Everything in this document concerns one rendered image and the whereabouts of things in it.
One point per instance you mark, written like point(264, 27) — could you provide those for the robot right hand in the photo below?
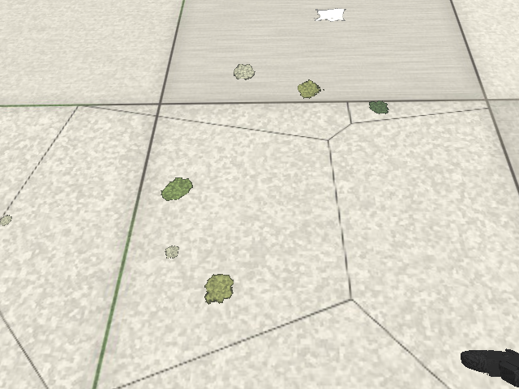
point(495, 363)

